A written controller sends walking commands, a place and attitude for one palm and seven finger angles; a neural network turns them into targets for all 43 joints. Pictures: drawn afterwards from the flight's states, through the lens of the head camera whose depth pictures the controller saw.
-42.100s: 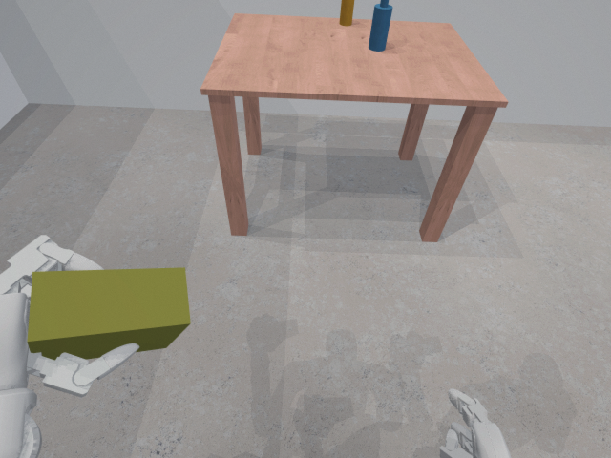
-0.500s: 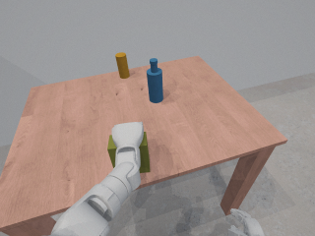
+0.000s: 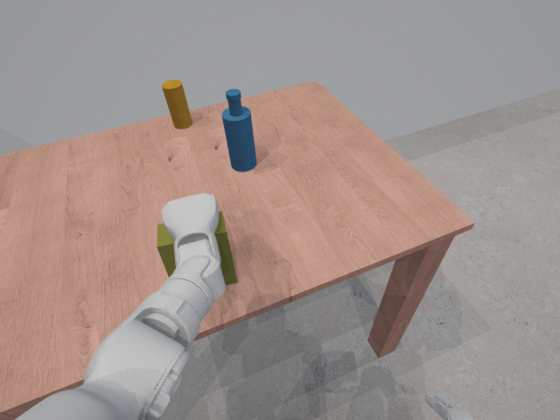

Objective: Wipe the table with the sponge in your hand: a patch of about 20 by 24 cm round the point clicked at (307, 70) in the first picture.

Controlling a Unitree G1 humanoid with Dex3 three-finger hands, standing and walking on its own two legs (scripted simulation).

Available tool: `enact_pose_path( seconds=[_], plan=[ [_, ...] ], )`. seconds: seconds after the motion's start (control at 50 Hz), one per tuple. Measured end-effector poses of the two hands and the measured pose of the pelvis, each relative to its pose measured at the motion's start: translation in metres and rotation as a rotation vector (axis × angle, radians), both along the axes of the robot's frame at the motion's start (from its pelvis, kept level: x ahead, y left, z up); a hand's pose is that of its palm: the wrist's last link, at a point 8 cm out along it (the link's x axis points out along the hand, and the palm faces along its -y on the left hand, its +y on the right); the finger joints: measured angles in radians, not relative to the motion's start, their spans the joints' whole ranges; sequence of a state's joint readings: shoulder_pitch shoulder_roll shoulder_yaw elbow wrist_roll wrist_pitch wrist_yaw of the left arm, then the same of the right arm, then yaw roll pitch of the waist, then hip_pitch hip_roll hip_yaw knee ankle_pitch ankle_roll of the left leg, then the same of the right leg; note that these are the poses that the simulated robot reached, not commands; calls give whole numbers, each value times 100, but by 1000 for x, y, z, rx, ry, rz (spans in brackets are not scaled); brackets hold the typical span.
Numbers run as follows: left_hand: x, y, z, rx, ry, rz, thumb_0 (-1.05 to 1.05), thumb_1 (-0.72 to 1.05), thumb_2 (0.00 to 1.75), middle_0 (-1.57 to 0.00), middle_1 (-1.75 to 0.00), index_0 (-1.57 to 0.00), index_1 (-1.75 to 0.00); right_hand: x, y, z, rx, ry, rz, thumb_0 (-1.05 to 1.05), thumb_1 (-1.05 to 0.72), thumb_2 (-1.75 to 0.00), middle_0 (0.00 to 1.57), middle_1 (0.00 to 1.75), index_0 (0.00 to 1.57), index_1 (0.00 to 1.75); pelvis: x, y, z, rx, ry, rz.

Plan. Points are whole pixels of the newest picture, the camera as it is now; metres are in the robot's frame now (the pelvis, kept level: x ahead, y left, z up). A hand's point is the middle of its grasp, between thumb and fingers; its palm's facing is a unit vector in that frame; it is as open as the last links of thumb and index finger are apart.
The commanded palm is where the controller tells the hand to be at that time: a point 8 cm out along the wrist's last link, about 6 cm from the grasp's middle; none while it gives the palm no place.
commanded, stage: wipe forward along the third lane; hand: left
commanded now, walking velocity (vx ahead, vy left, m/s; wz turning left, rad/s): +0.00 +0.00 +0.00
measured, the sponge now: (201, 263) +0.39 +0.16 -0.02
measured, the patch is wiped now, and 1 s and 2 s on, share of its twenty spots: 0.85 0.90 0.95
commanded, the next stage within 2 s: wipe back along the third lane in 1.08 s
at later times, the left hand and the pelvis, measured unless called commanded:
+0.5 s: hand (192, 219) +0.45 +0.17 +0.04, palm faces -0.09 -0.01 -1.00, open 10.1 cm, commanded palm +0.44 +0.18 +0.07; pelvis +0.00 +0.01 -0.01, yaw -1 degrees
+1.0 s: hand (181, 197) +0.50 +0.20 +0.04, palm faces -0.09 -0.02 -1.00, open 10.1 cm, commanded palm +0.49 +0.20 +0.07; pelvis +0.01 +0.04 -0.01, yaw -2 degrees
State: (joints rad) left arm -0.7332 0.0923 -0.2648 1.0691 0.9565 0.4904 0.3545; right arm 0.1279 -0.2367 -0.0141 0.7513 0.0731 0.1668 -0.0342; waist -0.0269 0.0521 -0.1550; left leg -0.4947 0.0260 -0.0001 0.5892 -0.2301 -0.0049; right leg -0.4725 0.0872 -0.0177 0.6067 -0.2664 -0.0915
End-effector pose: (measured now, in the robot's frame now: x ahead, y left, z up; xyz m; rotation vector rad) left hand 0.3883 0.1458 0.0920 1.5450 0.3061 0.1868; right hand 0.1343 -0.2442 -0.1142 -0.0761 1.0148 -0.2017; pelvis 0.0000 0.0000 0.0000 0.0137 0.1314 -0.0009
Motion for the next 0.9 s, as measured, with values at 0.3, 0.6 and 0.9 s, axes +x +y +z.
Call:
enact_pose_path(
  seconds=[0.3,0.6,0.9],
  plan=[
    [21,8,0,11,6,15,0,-55,107,-77,-130,-78,-133,-41,-5,-12,-14,75,-52,1,-91,-90,20,29,20,30,-4,2,-4,-6,45,-4],
    [55,23,0,18,18,23,1,-55,107,-76,-131,-77,-134,-74,-1,-16,-37,144,-92,1,-91,-90,20,29,20,30,-3,14,-8,-20,103,-7],
    [89,43,3,1,15,40,1,-55,107,-76,-131,-77,-134,-89,19,-14,-52,191,-117,1,-90,-90,21,29,20,30,4,36,-11,-37,157,-18]
  ],
)
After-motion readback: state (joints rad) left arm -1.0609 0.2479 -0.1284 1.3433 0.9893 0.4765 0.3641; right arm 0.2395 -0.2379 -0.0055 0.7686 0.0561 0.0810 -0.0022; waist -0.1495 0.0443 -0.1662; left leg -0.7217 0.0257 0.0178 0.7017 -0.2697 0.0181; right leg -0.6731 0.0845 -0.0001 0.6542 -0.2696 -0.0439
